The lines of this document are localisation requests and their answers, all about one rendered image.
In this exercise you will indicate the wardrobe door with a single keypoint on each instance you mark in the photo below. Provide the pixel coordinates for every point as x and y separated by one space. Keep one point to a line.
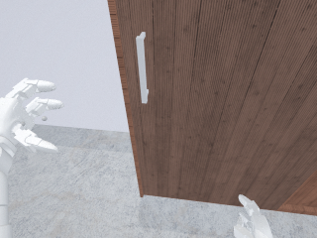
232 102
306 194

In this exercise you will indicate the robot left hand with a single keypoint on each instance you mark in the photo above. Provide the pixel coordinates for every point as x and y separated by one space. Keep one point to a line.
12 113

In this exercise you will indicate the handle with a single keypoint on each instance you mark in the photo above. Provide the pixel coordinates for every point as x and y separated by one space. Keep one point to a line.
142 66

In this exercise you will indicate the left robot forearm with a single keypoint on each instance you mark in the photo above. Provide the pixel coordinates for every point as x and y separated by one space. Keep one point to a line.
7 152

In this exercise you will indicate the robot right hand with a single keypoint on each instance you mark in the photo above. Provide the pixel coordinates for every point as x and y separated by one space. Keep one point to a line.
257 225

